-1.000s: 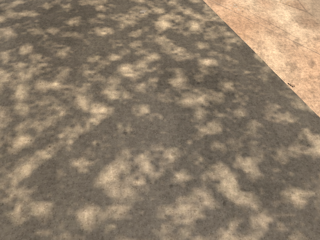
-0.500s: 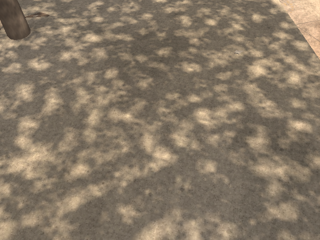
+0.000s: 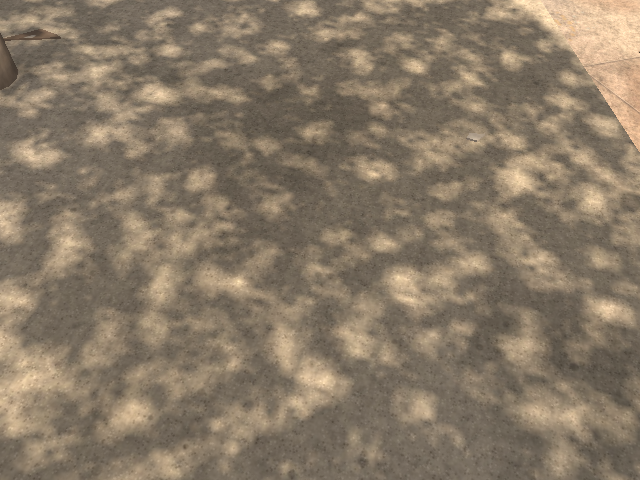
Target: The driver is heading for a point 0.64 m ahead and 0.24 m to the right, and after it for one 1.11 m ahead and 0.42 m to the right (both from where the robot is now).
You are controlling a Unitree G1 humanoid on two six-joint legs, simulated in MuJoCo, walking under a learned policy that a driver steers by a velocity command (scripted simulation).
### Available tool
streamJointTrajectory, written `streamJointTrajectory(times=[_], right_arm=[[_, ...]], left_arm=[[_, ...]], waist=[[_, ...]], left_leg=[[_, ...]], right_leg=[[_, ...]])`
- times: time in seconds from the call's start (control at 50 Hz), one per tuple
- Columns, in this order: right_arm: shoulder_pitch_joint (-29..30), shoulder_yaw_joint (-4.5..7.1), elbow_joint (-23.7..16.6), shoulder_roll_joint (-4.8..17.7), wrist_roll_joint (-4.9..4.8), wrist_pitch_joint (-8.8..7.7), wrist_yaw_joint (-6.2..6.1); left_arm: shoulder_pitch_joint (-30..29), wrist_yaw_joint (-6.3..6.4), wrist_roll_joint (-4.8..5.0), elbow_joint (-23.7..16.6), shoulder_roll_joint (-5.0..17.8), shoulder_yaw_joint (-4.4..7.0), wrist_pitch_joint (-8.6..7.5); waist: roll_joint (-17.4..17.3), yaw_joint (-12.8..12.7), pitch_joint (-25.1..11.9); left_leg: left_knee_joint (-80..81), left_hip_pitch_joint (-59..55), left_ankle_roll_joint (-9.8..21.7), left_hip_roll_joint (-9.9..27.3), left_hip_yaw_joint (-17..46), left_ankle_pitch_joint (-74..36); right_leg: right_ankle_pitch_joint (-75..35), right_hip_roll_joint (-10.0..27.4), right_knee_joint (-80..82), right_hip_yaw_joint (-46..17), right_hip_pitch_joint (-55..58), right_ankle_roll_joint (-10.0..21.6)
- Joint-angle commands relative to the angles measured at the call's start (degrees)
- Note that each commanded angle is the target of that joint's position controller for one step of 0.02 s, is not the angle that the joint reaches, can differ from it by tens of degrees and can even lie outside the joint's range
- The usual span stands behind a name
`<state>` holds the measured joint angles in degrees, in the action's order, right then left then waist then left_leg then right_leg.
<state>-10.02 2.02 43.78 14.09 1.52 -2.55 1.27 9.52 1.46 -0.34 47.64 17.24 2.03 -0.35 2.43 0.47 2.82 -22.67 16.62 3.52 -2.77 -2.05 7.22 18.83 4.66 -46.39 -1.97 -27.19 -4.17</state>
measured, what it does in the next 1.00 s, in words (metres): steps on the spot: right foot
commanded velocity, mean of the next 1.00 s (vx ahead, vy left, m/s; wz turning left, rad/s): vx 0.03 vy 0.00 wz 0.01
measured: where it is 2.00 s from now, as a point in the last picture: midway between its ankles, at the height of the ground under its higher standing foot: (354, 444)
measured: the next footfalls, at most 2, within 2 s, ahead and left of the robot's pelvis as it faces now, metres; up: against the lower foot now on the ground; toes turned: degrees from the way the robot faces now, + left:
right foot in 0.10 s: +0.11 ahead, -0.15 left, +0.00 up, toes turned +0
left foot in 1.66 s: +0.51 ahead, +0.07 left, +0.00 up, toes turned +0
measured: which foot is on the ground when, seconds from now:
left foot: down 0.00-1.00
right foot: up 0.00-0.08, down 0.10-1.00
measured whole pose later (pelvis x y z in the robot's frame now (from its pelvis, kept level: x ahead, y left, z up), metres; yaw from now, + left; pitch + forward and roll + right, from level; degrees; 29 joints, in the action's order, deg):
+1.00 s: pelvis +0.06 -0.02 +0.00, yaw +0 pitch -2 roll +0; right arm -10.9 1.3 62.9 12.9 0.0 0.5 -2.0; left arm 9.7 2.4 0.0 62.3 13.5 1.5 0.7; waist 0.3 0.0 1.9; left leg -27.3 9.3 0.8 -0.2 -1.3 16.3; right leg 15.3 0.9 -28.2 -0.5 -11.5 -0.6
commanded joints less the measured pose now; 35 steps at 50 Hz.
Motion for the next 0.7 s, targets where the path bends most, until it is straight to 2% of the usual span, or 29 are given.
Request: streamJointTrajectory(times=[0.02, 0.06, 0.08, 0.1, 0.12, 0.14, 0.16, 0.18, 0.2, 0.26, 0.4, 0.7], right_arm=[[4.1, 1.79, -2.5, 8.0, -0.14, -0.55, -0.65], [4.5, 1.37, -1.3, 7.4, -0.54, -0.03, -0.69], [4.6, 0.97, -0.8, 6.6, -0.84, 0.14, -0.65], [2.8, 0.39, 0.4, 5.1, -0.80, 0.14, -0.59], [0.8, 0.06, 1.2, 4.3, -0.12, 0.13, -0.66], [-4.3, 0.26, 2.0, 4.3, -0.03, 0.11, -0.68], [-2.4, 0.16, 2.4, 4.9, 0.14, 0.59, -1.21], [-0.2, 0.57, 2.4, 6.3, -0.25, 1.08, -1.61], [0.2, 0.60, 2.7, 6.0, -0.53, 1.51, -2.05], [-0.5, 0.73, 4.1, 6.2, -0.54, 1.99, -2.36], [-0.1, 0.97, 7.8, 5.9, -1.23, 2.35, -2.59], [0.4, 0.77, 14.2, 6.3, -1.27, 2.86, -3.25]], left_arm=[[5.6, 0.34, -0.16, -0.6, 3.7, 0.86, 0.90], [4.1, 0.21, -0.34, -0.9, 3.8, 1.02, 1.15], [3.8, 0.15, -0.79, -0.8, 3.7, 1.01, 1.10], [2.9, 0.20, -1.39, -1.2, 4.3, 1.04, 1.00], [2.3, 0.44, -1.41, -2.0, 6.6, 1.31, 0.79], [-0.4, 0.72, -0.54, -1.9, 10.2, 2.12, 0.89], [-1.4, 0.25, -0.15, -1.5, 6.6, 1.68, 0.83], [-1.7, -0.11, -0.53, -1.3, 4.3, 1.01, 0.54], [-2.1, -0.26, -0.80, -0.8, 3.8, 0.79, 0.18], [-0.9, -0.33, -0.22, 0.9, 4.0, 0.68, -0.79], [-1.5, 0.08, 0.11, 3.9, 4.1, 0.63, -0.41], [-2.0, 0.57, 0.08, 9.5, 3.3, 0.65, 0.47]], waist=[[-8.9, -2.3, -9.6], [-8.1, -2.6, -7.6], [-7.4, -3.1, -6.5], [-5.8, -2.9, -5.2], [-2.5, -1.5, -4.5], [5.6, 2.9, -3.8], [6.1, 1.0, -3.8], [4.4, 0.2, -2.5], [3.7, 0.2, -2.8], [1.8, -0.4, -4.3], [-1.7, -0.6, -5.3], [-2.3, -0.5, -3.0]], left_leg=[[7.0, 0.8, 9.8, 14.4, 8.5, -17.5], [6.9, 2.5, 8.3, 13.7, 9.4, -4.1], [6.2, 3.6, 6.6, 12.2, 9.3, 2.8], [5.2, 4.4, 4.0, 10.3, 9.0, 7.7], [2.4, 4.9, 1.2, 7.6, 7.8, 12.2], [2.0, 4.7, -0.7, 3.7, 4.6, 13.6], [0.7, -1.1, -2.1, 2.9, 2.7, 10.6], [-0.1, -2.7, -2.1, 3.1, 2.7, 8.5], [-0.5, -3.6, -1.7, 3.7, 3.0, 6.4], [-0.7, -4.6, -1.3, 4.4, 3.7, 0.2], [-1.6, -7.4, -1.7, 4.7, 3.3, -7.0], [-0.2, -7.5, -2.1, 4.9, 3.0, -4.2]], right_leg=[[-6.4, -0.1, 6.3, 0.0, 13.1, 0.5], [-8.7, -0.6, 12.2, 0.3, 16.0, 1.8], [-11.2, -1.1, 16.7, 0.8, 18.6, 2.6], [-15.5, 0.2, 21.0, -0.9, 20.5, 3.5], [-21.9, 3.9, 23.1, -4.7, 21.6, 4.8], [-17.5, 5.1, 21.9, -5.3, 19.2, 7.4], [-6.4, 3.2, 23.7, -4.7, 13.4, 7.5], [-3.8, 1.8, 24.5, -4.0, 11.2, 6.3], [-6.3, 1.1, 24.2, -3.3, 11.1, 5.2], [-15.3, 0.2, 21.8, -1.9, 14.8, 4.4], [-21.8, -0.6, 20.6, -1.0, 17.3, 5.1], [-17.7, -2.1, 22.3, 0.4, 17.6, 4.8]])
Over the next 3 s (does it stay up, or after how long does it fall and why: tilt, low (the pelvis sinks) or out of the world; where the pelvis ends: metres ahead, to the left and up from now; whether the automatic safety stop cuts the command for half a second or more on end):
stays up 0.76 -0.10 0.00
